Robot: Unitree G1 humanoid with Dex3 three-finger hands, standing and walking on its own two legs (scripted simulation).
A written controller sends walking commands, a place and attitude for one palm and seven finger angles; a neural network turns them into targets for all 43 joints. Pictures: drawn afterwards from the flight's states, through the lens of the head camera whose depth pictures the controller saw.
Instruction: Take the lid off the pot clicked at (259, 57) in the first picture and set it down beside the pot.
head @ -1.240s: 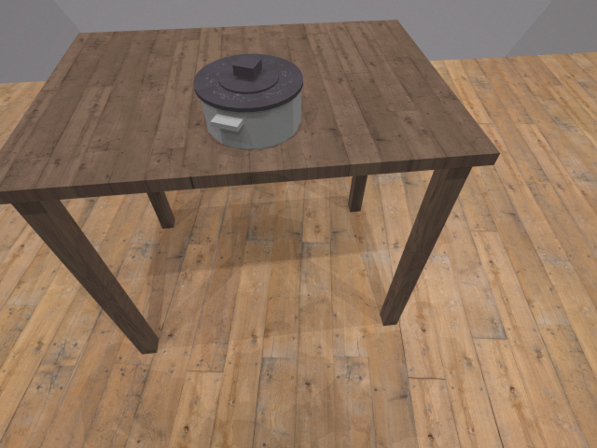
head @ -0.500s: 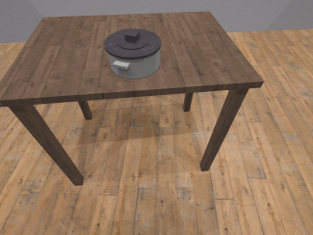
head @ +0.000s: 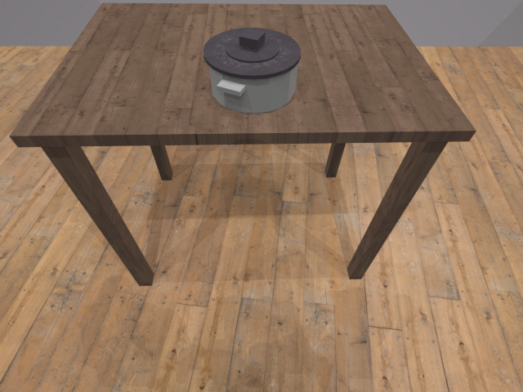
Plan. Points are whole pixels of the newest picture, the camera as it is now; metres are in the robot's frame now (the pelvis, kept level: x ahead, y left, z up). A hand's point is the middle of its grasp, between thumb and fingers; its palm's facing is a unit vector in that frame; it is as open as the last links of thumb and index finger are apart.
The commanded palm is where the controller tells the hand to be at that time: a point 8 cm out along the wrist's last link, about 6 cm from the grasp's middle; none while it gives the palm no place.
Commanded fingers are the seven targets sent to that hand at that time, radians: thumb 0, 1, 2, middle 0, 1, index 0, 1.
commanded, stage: take the last steps up to it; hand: left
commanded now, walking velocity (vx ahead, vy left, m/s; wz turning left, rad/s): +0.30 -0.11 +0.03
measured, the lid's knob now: (252, 38) +0.74 +0.07 +0.16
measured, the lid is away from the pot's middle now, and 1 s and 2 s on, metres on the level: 0.00 0.00 0.00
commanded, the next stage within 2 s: come to a stop and stand still in 0.72 s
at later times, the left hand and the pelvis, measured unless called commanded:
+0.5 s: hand out of the picture -0.03 +0.12 -0.16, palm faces +0.14 -0.98 -0.16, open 7.4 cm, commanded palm none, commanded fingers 0.00 0.90 0.90 -0.20 -0.30 -0.20 -0.30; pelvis +0.10 -0.02 -0.01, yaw +2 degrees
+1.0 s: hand (217, 325) +0.26 +0.10 -0.16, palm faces +0.08 -0.97 -0.23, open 7.3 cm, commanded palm none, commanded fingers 0.00 0.90 0.90 -0.20 -0.30 -0.20 -0.30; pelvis +0.24 -0.09 +0.01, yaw +2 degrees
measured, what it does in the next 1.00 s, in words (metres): walks ahead: left foot, then right foot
